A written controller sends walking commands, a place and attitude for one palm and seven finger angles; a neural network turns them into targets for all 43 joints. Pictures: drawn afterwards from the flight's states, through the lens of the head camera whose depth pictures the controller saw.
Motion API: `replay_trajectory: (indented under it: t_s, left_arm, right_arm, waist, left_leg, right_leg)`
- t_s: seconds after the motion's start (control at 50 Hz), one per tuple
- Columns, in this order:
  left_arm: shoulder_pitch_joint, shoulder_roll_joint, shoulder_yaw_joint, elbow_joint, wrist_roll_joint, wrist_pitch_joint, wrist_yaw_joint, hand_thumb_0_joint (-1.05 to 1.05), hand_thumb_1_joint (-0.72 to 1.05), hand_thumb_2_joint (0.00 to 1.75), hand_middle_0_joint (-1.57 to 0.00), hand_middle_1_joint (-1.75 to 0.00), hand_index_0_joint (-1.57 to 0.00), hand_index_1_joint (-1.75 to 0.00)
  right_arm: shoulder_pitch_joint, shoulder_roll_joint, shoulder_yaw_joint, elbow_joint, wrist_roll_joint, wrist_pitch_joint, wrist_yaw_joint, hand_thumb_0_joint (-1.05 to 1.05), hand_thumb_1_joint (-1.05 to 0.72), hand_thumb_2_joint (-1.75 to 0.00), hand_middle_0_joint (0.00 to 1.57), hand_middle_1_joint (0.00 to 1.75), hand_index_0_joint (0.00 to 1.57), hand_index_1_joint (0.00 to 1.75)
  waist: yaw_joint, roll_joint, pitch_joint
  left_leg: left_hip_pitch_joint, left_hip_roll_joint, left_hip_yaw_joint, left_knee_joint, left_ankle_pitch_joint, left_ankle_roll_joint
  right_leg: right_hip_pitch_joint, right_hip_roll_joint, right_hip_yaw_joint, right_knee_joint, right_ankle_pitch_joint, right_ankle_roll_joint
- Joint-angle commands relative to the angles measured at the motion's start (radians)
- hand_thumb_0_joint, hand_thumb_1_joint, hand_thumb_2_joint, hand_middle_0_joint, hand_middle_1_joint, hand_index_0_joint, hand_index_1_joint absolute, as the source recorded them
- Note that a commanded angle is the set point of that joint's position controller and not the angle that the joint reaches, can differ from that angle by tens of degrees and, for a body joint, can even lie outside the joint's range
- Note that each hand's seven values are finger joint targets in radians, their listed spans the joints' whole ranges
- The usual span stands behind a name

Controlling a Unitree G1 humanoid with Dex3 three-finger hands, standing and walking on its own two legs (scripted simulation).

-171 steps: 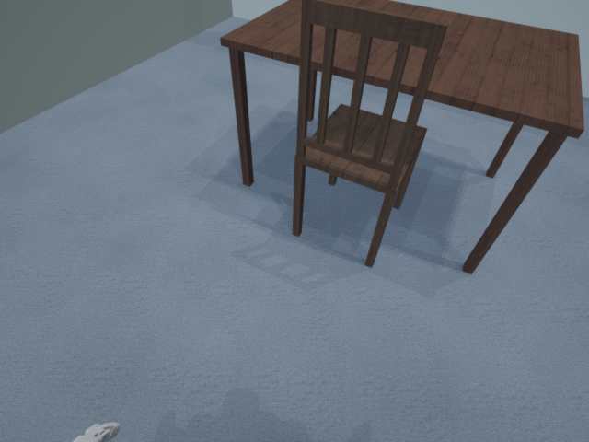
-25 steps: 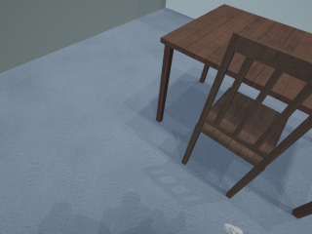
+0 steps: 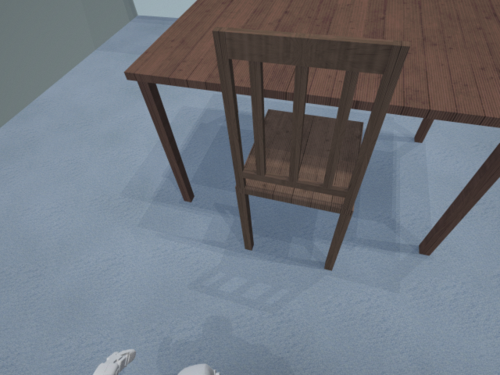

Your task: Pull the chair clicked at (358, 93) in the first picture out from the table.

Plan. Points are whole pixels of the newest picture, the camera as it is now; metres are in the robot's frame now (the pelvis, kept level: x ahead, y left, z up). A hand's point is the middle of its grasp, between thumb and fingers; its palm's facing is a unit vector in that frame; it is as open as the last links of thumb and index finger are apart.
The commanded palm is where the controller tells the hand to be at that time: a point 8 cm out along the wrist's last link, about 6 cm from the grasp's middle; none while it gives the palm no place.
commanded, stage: turn to face it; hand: left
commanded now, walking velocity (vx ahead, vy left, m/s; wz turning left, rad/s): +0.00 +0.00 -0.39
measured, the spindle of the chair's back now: (297, 132) +0.67 -0.09 -0.04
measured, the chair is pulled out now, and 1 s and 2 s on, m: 0.00 0.00 0.00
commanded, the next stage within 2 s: take the last steps up to it in 0.34 s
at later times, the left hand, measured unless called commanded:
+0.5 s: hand out of the picture +0.10 +0.21 -0.16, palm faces -0.13 -0.98 -0.16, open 7.4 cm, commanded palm none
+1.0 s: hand out of the picture +0.13 +0.12 -0.15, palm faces -0.17 -0.96 -0.22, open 7.2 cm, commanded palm none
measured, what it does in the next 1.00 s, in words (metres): steps on the spot: left foot, then right foot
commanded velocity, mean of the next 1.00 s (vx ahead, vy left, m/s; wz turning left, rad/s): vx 0.15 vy -0.01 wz -0.14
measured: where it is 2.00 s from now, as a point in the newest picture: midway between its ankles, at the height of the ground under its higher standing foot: outside the picture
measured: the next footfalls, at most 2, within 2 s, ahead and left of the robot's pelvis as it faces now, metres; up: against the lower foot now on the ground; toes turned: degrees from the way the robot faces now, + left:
left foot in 0.34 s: +0.05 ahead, +0.12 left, +0.00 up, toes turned -4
right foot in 0.78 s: +0.04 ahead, -0.13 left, +0.00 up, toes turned -19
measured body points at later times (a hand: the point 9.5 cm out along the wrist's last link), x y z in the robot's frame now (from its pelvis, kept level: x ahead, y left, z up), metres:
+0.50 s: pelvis +0.01 +0.03 +0.02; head +0.04 +0.06 +0.47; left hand +0.11 +0.26 -0.15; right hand +0.02 -0.21 -0.12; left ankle +0.01 +0.12 -0.73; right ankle -0.03 -0.10 -0.66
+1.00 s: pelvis +0.08 -0.05 +0.02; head +0.08 -0.06 +0.47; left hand +0.14 +0.18 -0.13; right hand +0.01 -0.27 -0.15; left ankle +0.12 +0.08 -0.66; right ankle +0.00 -0.11 -0.73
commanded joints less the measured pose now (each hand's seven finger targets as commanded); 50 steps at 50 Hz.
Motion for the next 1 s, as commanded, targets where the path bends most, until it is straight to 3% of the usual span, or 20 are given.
replay_trajectory:
  t_s: [0.0,0.06,0.2,0.28,0.3,0.32,0.34,0.38,0.44,0.6,0.66,0.72,0.74,0.76,0.78,0.8,0.82,0.88,0.92,0.98]
  left_arm:
    - [-0.001,0.176,0.040,-0.066,-0.001,-0.004,0.022,0.00,0.90,0.90,-0.20,-0.30,-0.20,-0.30]
    - [0.015,0.176,0.038,-0.057,0.001,-0.009,0.020,0.00,0.90,0.90,-0.20,-0.30,-0.20,-0.30]
    - [0.062,0.194,0.044,-0.029,0.006,0.003,0.013,0.00,0.90,0.90,-0.20,-0.30,-0.20,-0.30]
    - [0.007,0.166,0.039,-0.027,-0.004,0.011,0.015,0.00,0.90,0.90,-0.20,-0.30,-0.20,-0.30]
    - [0.013,0.127,0.032,-0.029,-0.011,0.014,0.012,0.00,0.90,0.90,-0.20,-0.30,-0.20,-0.30]
    - [0.035,0.074,0.023,-0.039,-0.017,0.016,0.003,0.00,0.90,0.90,-0.20,-0.30,-0.20,-0.30]
    - [0.026,0.078,0.023,-0.046,-0.008,0.016,0.003,0.00,0.90,0.90,-0.20,-0.30,-0.20,-0.30]
    - [0.050,0.110,0.036,-0.007,0.008,0.028,0.000,0.00,0.90,0.90,-0.20,-0.30,-0.20,-0.30]
    - [0.080,0.071,0.027,0.032,0.003,0.020,-0.011,0.00,0.90,0.90,-0.20,-0.30,-0.20,-0.30]
    - [-0.032,0.025,-0.001,0.023,0.009,0.000,-0.028,0.00,0.90,0.90,-0.20,-0.30,-0.20,-0.30]
    - [-0.018,0.013,-0.007,0.040,0.006,-0.013,-0.030,0.00,0.90,0.90,-0.20,-0.30,-0.20,-0.30]
    - [0.112,0.012,0.000,0.097,0.005,-0.028,-0.026,0.00,0.90,0.90,-0.20,-0.30,-0.20,-0.30]
    - [0.173,0.042,0.006,0.123,0.007,-0.037,-0.018,0.00,0.90,0.90,-0.20,-0.30,-0.20,-0.30]
    - [0.245,0.123,0.020,0.151,0.011,-0.050,-0.006,0.00,0.90,0.90,-0.20,-0.30,-0.20,-0.30]
    - [0.350,0.204,0.038,0.170,0.003,-0.051,0.003,0.00,0.90,0.90,-0.20,-0.30,-0.20,-0.30]
    - [0.345,0.185,0.032,0.174,-0.003,-0.050,0.011,0.00,0.90,0.90,-0.20,-0.30,-0.20,-0.30]
    - [0.285,0.147,0.028,0.168,-0.003,-0.057,0.014,0.00,0.90,0.90,-0.20,-0.30,-0.20,-0.30]
    - [0.186,0.051,0.006,0.141,0.003,-0.071,0.023,0.00,0.90,0.90,-0.20,-0.30,-0.20,-0.30]
    - [0.193,0.041,-0.006,0.142,0.002,-0.083,0.021,0.00,0.90,0.90,-0.20,-0.30,-0.20,-0.30]
    - [0.227,0.044,-0.014,0.162,0.002,-0.093,0.023,0.00,0.90,0.90,-0.20,-0.30,-0.20,-0.30]
  right_arm:
    - [-0.016,-0.053,0.001,-0.096,-0.003,-0.031,0.003,0.00,-0.90,-0.90,0.20,0.30,0.20,0.30]
    - [0.017,-0.043,0.008,-0.076,-0.001,-0.032,0.000,0.00,-0.90,-0.90,0.20,0.30,0.20,0.30]
    - [-0.023,-0.023,0.022,-0.092,0.007,-0.043,-0.012,0.00,-0.90,-0.90,0.20,0.30,0.20,0.30]
    - [0.101,-0.015,0.027,-0.051,0.013,-0.060,-0.023,0.00,-0.90,-0.90,0.20,0.30,0.20,0.30]
    - [0.120,-0.048,0.024,-0.046,0.011,-0.069,-0.028,0.00,-0.90,-0.90,0.20,0.30,0.20,0.30]
    - [0.104,-0.126,0.014,-0.061,-0.001,-0.074,-0.028,0.00,-0.90,-0.90,0.20,0.30,0.20,0.30]
    - [0.071,-0.152,0.011,-0.085,-0.003,-0.066,-0.028,0.00,-0.90,-0.90,0.20,0.30,0.20,0.30]
    - [-0.010,-0.077,0.035,-0.089,-0.005,-0.074,-0.037,0.00,-0.90,-0.90,0.20,0.30,0.20,0.30]
    - [0.004,-0.058,0.044,-0.075,-0.007,-0.081,-0.040,0.00,-0.90,-0.90,0.20,0.30,0.20,0.30]
    - [0.168,-0.076,0.018,0.017,-0.016,-0.099,-0.025,0.00,-0.90,-0.90,0.20,0.30,0.20,0.30]
    - [0.166,-0.078,0.014,0.039,-0.017,-0.097,-0.018,0.00,-0.90,-0.90,0.20,0.30,0.20,0.30]
    - [0.133,-0.066,0.019,0.053,-0.010,-0.094,-0.013,0.00,-0.90,-0.90,0.20,0.30,0.20,0.30]
    - [0.126,-0.040,0.026,0.056,-0.003,-0.098,-0.008,0.00,-0.90,-0.90,0.20,0.30,0.20,0.30]
    - [0.120,0.022,0.041,0.042,0.009,-0.103,-0.001,0.00,-0.90,-0.90,0.20,0.30,0.20,0.30]
    - [0.029,0.023,0.047,-0.010,0.003,-0.104,0.004,0.00,-0.90,-0.90,0.20,0.30,0.20,0.30]
    - [-0.004,-0.015,0.033,-0.012,-0.005,-0.100,0.005,0.00,-0.90,-0.90,0.20,0.30,0.20,0.30]
    - [-0.002,-0.009,0.026,0.005,-0.006,-0.097,0.010,0.00,-0.90,-0.90,0.20,0.30,0.20,0.30]
    - [0.062,0.038,0.026,0.045,-0.010,-0.089,0.017,0.00,-0.90,-0.90,0.20,0.30,0.20,0.30]
    - [0.090,0.060,0.031,0.057,-0.009,-0.086,0.020,0.00,-0.90,-0.90,0.20,0.30,0.20,0.30]
    - [0.050,0.066,0.034,0.040,-0.004,-0.085,0.026,0.00,-0.90,-0.90,0.20,0.30,0.20,0.30]
  waist:
    - [0.011,-0.234,-0.091]
    - [0.009,-0.198,-0.114]
    - [0.044,-0.186,-0.121]
    - [-0.017,-0.187,-0.135]
    - [-0.022,-0.095,-0.133]
    - [-0.011,0.150,-0.111]
    - [-0.004,0.225,-0.056]
    - [0.027,0.168,-0.018]
    - [0.027,0.081,-0.070]
    - [-0.053,0.074,-0.032]
    - [-0.046,0.092,-0.017]
    - [0.025,0.047,-0.047]
    - [0.053,-0.029,-0.070]
    - [0.084,-0.226,-0.077]
    - [0.139,-0.360,-0.056]
    - [0.130,-0.258,-0.020]
    - [0.101,-0.280,0.042]
    - [0.020,-0.147,0.091]
    - [0.002,-0.156,0.065]
    - [0.007,-0.174,0.056]
  left_leg:
    - [-0.135,-0.012,-0.110,0.132,0.137,-0.019]
    - [-0.088,-0.038,-0.095,0.018,0.148,-0.026]
    - [0.007,-0.093,-0.091,-0.248,0.070,-0.002]
    - [0.239,-0.107,-0.085,-0.577,0.252,0.020]
    - [0.322,-0.035,-0.159,-0.677,0.279,0.045]
    - [0.357,0.165,-0.392,-0.770,0.334,0.120]
    - [0.272,0.280,-0.477,-0.818,0.407,0.201]
    - [0.171,0.208,-0.354,-0.827,0.423,0.207]
    - [0.300,0.108,-0.185,-0.751,0.626,0.183]
    - [0.395,0.164,-0.229,-0.811,0.328,0.228]
    - [0.343,0.154,-0.216,-0.794,0.286,0.221]
    - [0.224,0.096,-0.149,-0.687,0.208,0.163]
    - [0.128,0.051,-0.103,-0.591,0.167,0.130]
    - [-0.094,-0.042,0.007,-0.385,0.057,0.084]
    - [-0.256,-0.102,0.017,-0.158,-0.129,0.063]
    - [-0.279,-0.077,-0.077,-0.035,-0.090,0.072]
    - [-0.278,-0.051,-0.106,0.012,0.002,0.079]
    - [-0.218,-0.023,-0.100,0.022,0.138,0.061]
    - [-0.175,-0.040,-0.071,-0.018,0.196,0.046]
    - [-0.159,-0.051,-0.055,-0.098,0.256,0.042]
  right_leg:
    - [0.093,-0.220,0.273,-0.338,0.263,-0.113]
    - [0.128,-0.200,0.244,-0.328,0.315,-0.119]
    - [0.156,-0.206,0.373,-0.324,0.310,-0.165]
    - [0.056,-0.145,0.356,-0.244,0.266,-0.093]
    - [-0.022,-0.082,0.303,-0.172,0.192,-0.048]
    - [-0.168,0.042,0.184,-0.003,-0.019,0.012]
    - [-0.211,0.065,0.109,0.184,-0.226,0.042]
    - [-0.172,0.022,0.165,0.369,-0.168,0.054]
    - [-0.195,0.020,0.114,0.426,-0.089,0.071]
    - [-0.191,-0.028,0.031,0.154,-0.140,0.054]
    - [-0.092,-0.012,-0.006,0.022,-0.147,0.035]
    - [0.147,0.017,-0.042,-0.197,0.030,0.021]
    - [0.292,-0.022,0.014,-0.261,0.056,0.001]
    - [0.468,-0.200,0.239,-0.339,-0.051,-0.065]
    - [0.474,-0.377,0.511,-0.447,-0.083,-0.165]
    - [0.390,-0.388,0.511,-0.477,-0.153,-0.204]
    - [0.304,-0.343,0.453,-0.499,-0.168,-0.188]
    - [0.187,-0.279,0.257,-0.487,0.040,-0.162]
    - [0.181,-0.235,0.155,-0.467,0.254,-0.145]
    - [0.190,-0.222,0.118,-0.457,0.414,-0.142]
